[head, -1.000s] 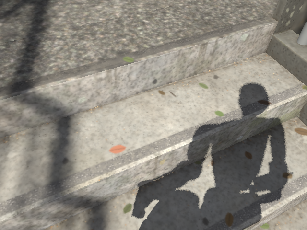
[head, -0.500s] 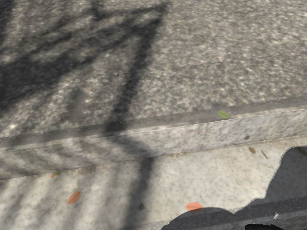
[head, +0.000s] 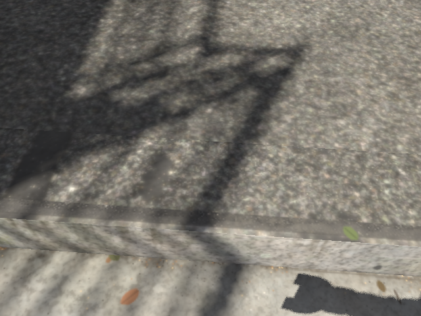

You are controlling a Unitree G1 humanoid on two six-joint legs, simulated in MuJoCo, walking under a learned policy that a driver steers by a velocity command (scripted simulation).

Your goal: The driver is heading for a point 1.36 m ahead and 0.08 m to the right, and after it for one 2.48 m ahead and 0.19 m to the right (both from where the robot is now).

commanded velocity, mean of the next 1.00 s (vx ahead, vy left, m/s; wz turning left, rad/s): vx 0.18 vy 0.00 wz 0.21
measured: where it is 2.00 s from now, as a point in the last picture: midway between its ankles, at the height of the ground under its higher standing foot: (229, 150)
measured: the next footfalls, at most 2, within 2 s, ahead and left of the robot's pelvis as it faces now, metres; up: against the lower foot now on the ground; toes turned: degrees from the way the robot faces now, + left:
right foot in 0.10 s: +0.09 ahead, -0.11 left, +0.00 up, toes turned +4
left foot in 0.54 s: +0.08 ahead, +0.07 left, +0.00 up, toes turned +11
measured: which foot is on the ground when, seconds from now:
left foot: down 0.00-0.10, up 0.12-0.52, down 0.54-1.00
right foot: up 0.00-0.08, down 0.10-0.54, up 0.56-1.00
